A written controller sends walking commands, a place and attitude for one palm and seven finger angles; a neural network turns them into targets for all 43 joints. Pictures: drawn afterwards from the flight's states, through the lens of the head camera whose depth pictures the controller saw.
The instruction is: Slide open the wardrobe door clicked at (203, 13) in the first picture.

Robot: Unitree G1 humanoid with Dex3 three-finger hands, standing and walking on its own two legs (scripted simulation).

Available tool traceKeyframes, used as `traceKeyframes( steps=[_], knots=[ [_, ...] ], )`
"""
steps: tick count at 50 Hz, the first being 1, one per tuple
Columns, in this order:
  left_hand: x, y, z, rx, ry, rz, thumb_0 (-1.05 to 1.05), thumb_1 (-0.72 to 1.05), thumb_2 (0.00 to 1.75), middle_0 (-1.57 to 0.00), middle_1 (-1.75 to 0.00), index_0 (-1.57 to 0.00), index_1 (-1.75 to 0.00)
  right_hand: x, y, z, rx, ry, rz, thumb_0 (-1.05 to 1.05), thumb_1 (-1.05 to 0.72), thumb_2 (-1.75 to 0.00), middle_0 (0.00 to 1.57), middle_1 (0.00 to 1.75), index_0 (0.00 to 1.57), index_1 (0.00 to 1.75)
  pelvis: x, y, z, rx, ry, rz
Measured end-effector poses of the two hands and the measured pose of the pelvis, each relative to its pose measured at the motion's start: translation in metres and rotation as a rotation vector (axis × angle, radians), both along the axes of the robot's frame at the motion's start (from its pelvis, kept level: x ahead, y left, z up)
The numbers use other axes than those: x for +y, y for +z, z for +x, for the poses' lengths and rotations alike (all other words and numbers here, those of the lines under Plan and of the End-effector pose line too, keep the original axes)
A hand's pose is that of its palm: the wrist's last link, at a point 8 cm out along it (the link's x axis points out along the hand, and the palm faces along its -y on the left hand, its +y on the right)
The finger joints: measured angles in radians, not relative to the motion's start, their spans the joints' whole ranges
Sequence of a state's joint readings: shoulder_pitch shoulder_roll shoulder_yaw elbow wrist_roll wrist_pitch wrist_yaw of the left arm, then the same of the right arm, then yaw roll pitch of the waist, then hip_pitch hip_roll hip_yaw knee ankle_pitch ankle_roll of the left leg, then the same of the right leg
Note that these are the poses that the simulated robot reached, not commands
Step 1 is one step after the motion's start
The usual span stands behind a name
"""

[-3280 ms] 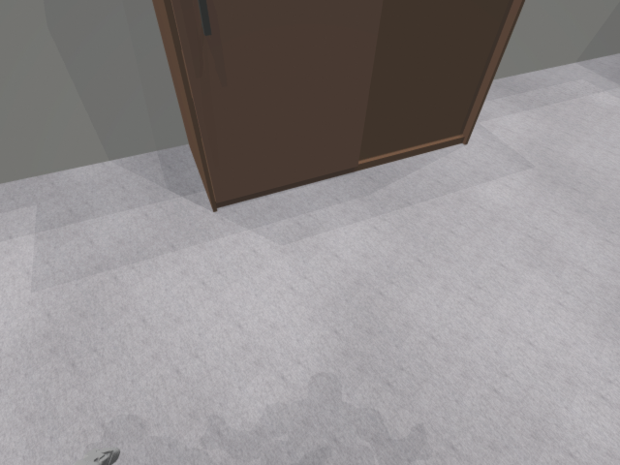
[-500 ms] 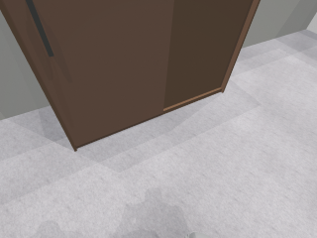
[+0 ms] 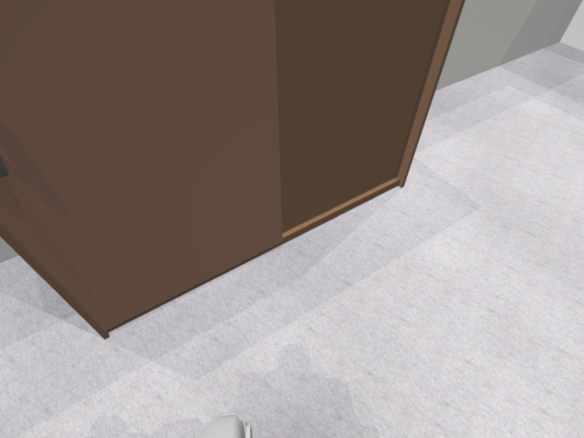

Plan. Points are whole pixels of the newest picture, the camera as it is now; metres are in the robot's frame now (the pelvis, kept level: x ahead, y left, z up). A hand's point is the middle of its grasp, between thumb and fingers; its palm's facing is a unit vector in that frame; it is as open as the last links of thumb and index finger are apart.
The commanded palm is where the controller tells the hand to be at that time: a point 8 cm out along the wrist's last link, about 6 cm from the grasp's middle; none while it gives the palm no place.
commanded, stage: turn to face it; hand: left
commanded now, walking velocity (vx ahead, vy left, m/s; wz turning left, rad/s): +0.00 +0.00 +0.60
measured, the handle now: out of the picture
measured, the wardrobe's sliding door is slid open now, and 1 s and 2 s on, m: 0.00 0.00 0.00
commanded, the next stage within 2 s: take the last steps up to it in 0.82 s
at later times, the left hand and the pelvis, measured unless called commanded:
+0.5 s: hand out of the picture +0.12 +0.26 -0.16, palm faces +0.28 -0.92 -0.27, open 7.4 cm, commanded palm none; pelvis +0.07 +0.02 -0.01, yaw +15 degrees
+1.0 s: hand out of the picture -0.01 +0.16 -0.17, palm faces +0.50 -0.83 -0.24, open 7.4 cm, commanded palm none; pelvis +0.07 -0.02 +0.00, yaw +28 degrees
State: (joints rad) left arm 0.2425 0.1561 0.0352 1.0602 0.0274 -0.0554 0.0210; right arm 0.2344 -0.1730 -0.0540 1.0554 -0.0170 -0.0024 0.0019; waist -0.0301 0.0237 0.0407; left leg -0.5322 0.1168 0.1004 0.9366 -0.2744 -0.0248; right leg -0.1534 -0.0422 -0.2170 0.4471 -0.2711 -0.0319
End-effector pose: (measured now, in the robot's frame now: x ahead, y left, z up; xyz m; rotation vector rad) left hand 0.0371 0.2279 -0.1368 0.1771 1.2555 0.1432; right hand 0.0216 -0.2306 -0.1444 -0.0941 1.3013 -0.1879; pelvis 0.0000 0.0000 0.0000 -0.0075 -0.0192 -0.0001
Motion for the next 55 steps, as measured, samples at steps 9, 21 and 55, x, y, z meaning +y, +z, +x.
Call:
traceKeyframes(
  steps=[9,21,55],
  knots=[
    [0.028,-0.044,0.006,0.075,0.157,-0.066,0.0,0.91,0.89,-0.2,-0.3,-0.2,-0.29,0.017,0.004,0.131,-0.129,0.189,-0.095,0.01,-0.92,-0.9,0.19,0.3,0.19,0.3,0.03,-0.027,0.053,-0.019,0.098,-0.022],
    [0.073,-0.004,0.057,-0.056,0.233,0.037,0.0,0.91,0.9,-0.2,-0.3,-0.2,-0.29,0.043,0.015,0.178,-0.13,0.292,-0.055,0.0,-0.91,-0.9,0.2,0.3,0.2,0.3,0.034,-0.007,0.07,0.024,0.209,-0.022],
    [-0.025,-0.02,-0.124,0.143,0.621,-0.041,0.0,0.9,0.89,-0.21,-0.3,-0.2,-0.29,0.065,0.015,0.245,-0.153,0.67,-0.049,0.01,-0.91,-0.9,0.19,0.3,0.19,0.3,0.0,-0.012,0.055,0.005,0.521,0.019]
  ],
)
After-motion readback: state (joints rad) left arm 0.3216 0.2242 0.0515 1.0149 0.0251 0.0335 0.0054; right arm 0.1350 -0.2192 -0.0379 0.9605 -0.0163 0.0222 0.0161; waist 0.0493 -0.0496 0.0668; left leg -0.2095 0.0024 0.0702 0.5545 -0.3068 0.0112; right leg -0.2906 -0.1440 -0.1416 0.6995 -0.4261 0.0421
